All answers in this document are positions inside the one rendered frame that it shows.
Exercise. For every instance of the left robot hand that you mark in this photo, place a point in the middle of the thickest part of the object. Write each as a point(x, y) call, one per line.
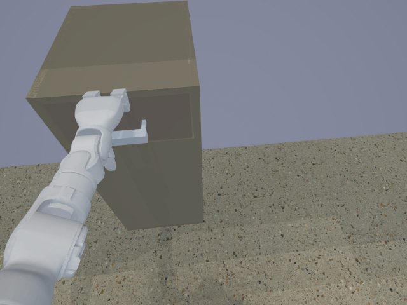
point(104, 111)

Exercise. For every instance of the left robot forearm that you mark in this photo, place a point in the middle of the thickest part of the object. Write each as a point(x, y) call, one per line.
point(71, 190)

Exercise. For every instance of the handle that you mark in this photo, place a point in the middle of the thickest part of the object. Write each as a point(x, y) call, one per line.
point(125, 137)

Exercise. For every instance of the drawer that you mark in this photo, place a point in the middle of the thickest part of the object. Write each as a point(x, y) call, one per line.
point(167, 115)

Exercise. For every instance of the robot left upper arm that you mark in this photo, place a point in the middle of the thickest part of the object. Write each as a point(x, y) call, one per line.
point(49, 248)

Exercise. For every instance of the cabinet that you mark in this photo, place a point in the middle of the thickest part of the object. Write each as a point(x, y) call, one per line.
point(148, 49)

